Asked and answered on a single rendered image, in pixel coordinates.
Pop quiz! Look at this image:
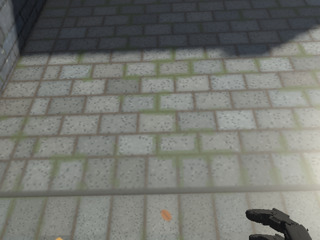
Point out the robot right hand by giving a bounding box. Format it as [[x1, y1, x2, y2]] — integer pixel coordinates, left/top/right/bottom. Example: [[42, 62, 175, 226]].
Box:
[[245, 208, 312, 240]]

